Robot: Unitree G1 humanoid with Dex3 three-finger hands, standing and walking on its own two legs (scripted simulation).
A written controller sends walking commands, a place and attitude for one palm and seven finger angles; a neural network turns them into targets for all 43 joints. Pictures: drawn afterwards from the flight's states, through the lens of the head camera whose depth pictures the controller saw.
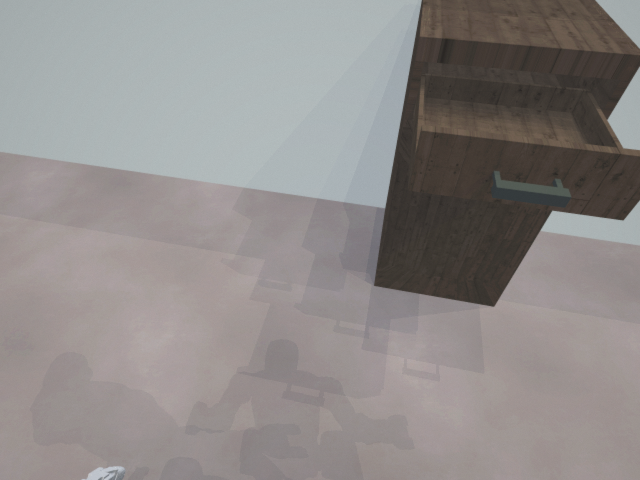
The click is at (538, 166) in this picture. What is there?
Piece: drawer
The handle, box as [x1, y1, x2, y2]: [491, 171, 571, 207]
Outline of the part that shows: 492,174 492,197 563,207 571,197 568,189 562,187 560,179 554,179 552,182 554,186 552,187 501,180 498,171 494,171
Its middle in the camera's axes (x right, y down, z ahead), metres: +0.38 -0.09 +0.70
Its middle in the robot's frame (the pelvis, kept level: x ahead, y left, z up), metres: +0.61 -0.35 +0.03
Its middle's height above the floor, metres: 0.81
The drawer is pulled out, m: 0.30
